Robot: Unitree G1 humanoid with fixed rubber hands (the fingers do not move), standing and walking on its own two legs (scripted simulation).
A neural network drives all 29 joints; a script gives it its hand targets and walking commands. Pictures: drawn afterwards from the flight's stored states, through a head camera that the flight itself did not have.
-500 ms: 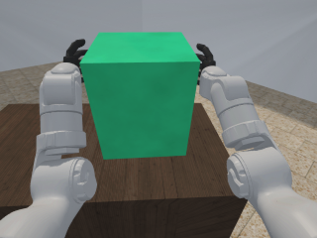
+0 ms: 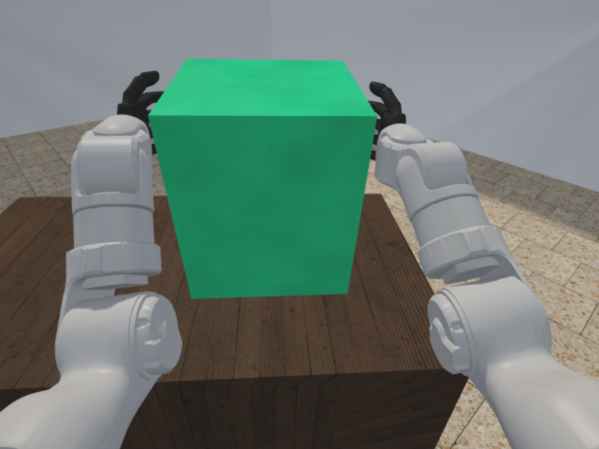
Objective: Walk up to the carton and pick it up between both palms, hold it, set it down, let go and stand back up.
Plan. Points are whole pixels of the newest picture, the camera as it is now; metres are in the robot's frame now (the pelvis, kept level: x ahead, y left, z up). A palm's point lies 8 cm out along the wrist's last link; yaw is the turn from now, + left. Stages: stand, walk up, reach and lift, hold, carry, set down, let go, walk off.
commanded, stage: hold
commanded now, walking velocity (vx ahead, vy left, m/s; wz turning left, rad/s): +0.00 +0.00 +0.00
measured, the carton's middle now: (268, 177) +0.39 +0.01 +0.26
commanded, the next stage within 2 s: set down in 1.74 s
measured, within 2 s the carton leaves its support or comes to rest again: neither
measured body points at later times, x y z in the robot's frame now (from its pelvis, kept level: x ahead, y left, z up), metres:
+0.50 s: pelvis +0.00 +0.00 +0.00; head -0.09 +0.01 +0.44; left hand +0.38 +0.16 +0.33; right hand +0.38 -0.14 +0.32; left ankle +0.00 +0.14 -0.75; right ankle +0.03 -0.10 -0.75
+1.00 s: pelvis +0.00 +0.00 +0.00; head -0.09 +0.01 +0.44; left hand +0.39 +0.16 +0.33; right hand +0.38 -0.14 +0.32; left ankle +0.00 +0.14 -0.75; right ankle +0.03 -0.10 -0.75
